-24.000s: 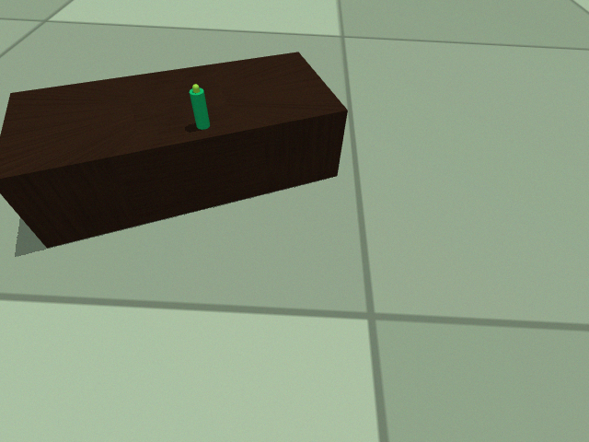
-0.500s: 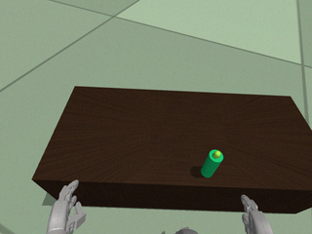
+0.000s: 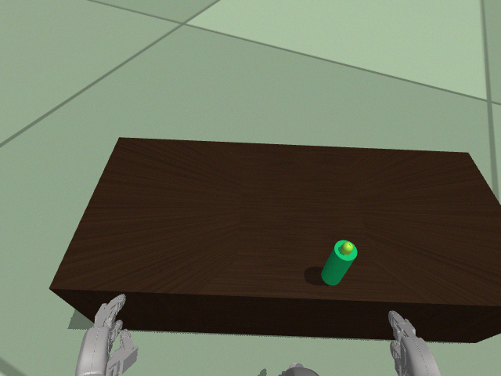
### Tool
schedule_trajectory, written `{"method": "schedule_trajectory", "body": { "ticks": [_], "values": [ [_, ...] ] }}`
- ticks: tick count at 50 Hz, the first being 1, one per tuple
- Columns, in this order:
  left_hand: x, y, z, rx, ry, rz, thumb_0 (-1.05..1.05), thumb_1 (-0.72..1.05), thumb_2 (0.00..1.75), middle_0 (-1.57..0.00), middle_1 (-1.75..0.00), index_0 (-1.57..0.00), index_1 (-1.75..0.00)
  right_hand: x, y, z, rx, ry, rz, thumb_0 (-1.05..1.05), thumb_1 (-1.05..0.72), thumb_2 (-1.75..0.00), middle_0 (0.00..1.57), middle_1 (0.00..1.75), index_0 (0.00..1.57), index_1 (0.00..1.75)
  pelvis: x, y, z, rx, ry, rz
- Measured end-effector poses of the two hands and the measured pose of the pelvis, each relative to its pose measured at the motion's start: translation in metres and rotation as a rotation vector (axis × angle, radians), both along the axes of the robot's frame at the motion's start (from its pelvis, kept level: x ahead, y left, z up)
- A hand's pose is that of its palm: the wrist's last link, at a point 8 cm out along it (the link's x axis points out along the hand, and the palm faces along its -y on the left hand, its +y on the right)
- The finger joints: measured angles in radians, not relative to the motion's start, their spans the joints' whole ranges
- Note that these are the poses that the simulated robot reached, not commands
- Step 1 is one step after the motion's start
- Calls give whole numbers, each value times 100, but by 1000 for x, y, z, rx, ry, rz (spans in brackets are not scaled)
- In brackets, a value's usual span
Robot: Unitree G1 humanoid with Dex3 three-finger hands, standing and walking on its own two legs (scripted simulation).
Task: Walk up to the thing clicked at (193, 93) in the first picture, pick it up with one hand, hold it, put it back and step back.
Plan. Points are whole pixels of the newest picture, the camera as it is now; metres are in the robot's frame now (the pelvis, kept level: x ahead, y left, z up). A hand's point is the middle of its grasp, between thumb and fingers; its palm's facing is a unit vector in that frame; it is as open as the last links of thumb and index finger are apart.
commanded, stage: home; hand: right
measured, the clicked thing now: (339, 261) +0.42 -0.21 -0.24
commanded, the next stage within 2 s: stand in 1.06 s
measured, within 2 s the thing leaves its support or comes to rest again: neither
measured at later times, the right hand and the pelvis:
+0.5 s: hand (374, 372) +0.15 -0.18 -0.05, palm faces +0.03 +0.98 -0.21, open 17.4 cm; pelvis -0.01 +0.00 +0.00, yaw +0 degrees
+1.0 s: hand out of the picture +0.12 -0.24 -0.10, palm faces -0.01 +0.94 -0.33, open 17.3 cm; pelvis -0.01 -0.01 +0.03, yaw +0 degrees
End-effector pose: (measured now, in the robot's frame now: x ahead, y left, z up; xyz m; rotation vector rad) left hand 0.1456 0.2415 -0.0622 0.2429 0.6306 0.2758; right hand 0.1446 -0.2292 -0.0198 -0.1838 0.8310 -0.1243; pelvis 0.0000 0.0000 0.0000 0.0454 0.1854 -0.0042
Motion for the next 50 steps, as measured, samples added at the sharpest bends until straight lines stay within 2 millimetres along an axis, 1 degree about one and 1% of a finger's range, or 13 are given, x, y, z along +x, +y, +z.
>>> {"method": "schedule_trajectory", "body": {
  "ticks": [10, 20, 37, 38, 41, 43, 47, 50],
  "values": [
    [2, 0, 2, 1, -11, -3, 1, 90, 91, -20, -30, -20, -31, 1, 1, 1, -1, -6, 3, -1, 54, -5, 5, 5, 6, 5, 0, 0, 0, 0, -4, 2],
    [1, 0, 5, 2, -26, -11, 1, 90, 91, -20, -30, -20, -31, -4, 2, 1, 1, -5, 3, -1, 53, -5, 5, 5, 6, 5, -5, 1, 0, 0, -7, 2],
    [-7, 3, 1, 1, -21, -7, 1, 90, 91, -20, -30, -20, -31, -9, 4, 0, 1, -7, 3, -1, 51, -6, 5, 6, 6, 6, -9, 4, -1, 0, -10, 1],
    [-8, 3, -1, 18, 5, -32, 1, 90, 91, -20, -30, -20, -31, -7, 4, -2, -24, -24, 25, -1, 51, -6, 5, 6, 6, 6, -11, 4, 0, -3, -30, 0],
    [-13, 9, -12, 40, 186, -133, 1, 90, 91, -20, -30, -20, -31, -5, -8, -17, -85, -48, 69, -1, 51, -6, 6, 6, 6, 6, -13, 4, 8, -23, -93, 0],
    [-20, 15, -13, 35, 272, -148, 1, 90, 91, -20, -30, -21, -31, -8, -19, -27, -110, -21, 78, -1, 51, -6, 6, 6, 6, 6, -12, 3, 13, -38, -117, 1],
    [-36, 28, -6, 31, 368, -119, 1, 90, 91, -21, -30, -21, -31, -23, -42, -40, -118, 70, 41, -1, 51, -6, 6, 6, 6, 6, -9, -1, 23, -46, -144, 3],
    [-48, 36, -3, 36, 422, -84, 1, 90, 91, -21, -30, -21, -31, -37, -54, -45, -124, 142, 13, -1, 50, -6, 6, 6, 6, 6, -5, -5, 30, -40, -158, 7]
  ]
}}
